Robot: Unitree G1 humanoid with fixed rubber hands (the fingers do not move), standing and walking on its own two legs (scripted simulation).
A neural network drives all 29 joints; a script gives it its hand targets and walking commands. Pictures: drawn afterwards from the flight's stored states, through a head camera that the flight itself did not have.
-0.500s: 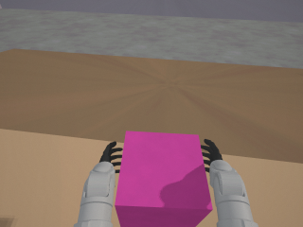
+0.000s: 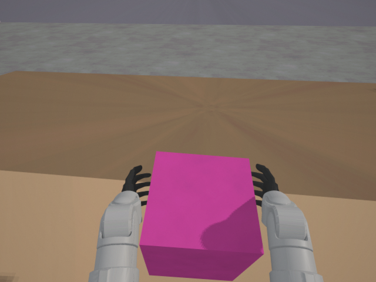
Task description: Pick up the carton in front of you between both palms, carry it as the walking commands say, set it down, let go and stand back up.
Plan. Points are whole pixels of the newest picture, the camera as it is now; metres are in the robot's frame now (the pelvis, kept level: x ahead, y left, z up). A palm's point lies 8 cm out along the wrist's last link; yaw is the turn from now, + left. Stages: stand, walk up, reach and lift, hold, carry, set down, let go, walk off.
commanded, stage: carry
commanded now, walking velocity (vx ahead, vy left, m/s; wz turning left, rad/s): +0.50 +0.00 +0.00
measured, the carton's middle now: (196, 219) +0.29 +0.01 -0.01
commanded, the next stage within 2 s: none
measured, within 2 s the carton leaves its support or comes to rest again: neither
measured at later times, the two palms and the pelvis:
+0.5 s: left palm (148, 134) +0.49 +0.15 +0.10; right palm (258, 138) +0.47 -0.15 +0.10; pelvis +0.23 +0.01 +0.01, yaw +0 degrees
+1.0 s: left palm (165, 81) +0.80 +0.13 +0.11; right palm (244, 80) +0.81 -0.17 +0.11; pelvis +0.55 -0.03 +0.00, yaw +1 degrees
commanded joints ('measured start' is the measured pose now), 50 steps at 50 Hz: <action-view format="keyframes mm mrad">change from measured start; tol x32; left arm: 1 -543 -928 -657 -116 -349 39 -218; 14 -358 -862 -842 -662 -513 320 -114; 50 -238 -786 -785 -646 -505 385 -122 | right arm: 1 -506 947 679 -119 349 63 184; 21 -278 850 824 -694 536 376 60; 50 -217 810 791 -622 484 407 63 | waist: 1 22 -262 -80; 11 11 -153 -243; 14 -46 302 -167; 29 -17 135 -114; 32 19 -382 -229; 50 13 -160 22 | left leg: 1 -438 -41 153 223 -171 -18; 11 226 -46 250 -201 120 -1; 14 550 407 -408 -318 -12 208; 27 223 192 159 -295 373 87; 34 -483 55 47 774 -99 21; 50 -350 14 204 33 407 54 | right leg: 1 279 -322 499 -382 -445 -132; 8 260 -247 182 -279 83 -134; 16 -591 -128 -14 583 -208 -11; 27 -244 -32 -208 56 164 -1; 30 298 -12 -239 0 94 -15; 32 502 -435 608 -349 -109 -189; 50 312 -227 -124 -349 570 -108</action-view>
